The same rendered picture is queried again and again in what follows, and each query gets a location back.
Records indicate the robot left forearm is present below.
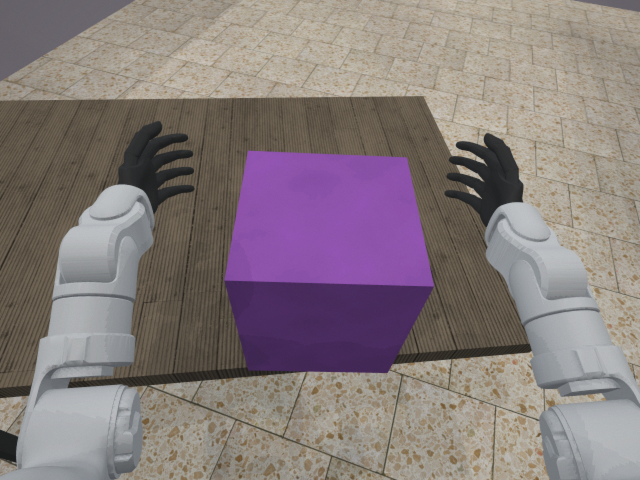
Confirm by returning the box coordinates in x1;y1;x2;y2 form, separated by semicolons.
16;184;155;470

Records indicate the carton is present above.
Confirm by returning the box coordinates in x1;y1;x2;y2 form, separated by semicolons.
224;151;434;373

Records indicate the robot right upper arm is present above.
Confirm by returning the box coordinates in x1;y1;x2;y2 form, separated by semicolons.
539;399;640;480

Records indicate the left robot hand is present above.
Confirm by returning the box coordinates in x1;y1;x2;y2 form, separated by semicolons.
117;121;195;214

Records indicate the robot left upper arm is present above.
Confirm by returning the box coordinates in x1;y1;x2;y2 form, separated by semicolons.
0;384;143;480

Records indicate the right robot hand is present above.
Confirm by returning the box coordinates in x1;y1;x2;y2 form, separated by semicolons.
444;133;524;228

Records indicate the table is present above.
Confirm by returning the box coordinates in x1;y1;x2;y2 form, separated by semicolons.
0;96;532;463

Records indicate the robot right forearm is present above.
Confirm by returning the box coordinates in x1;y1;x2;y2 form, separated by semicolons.
485;202;640;408

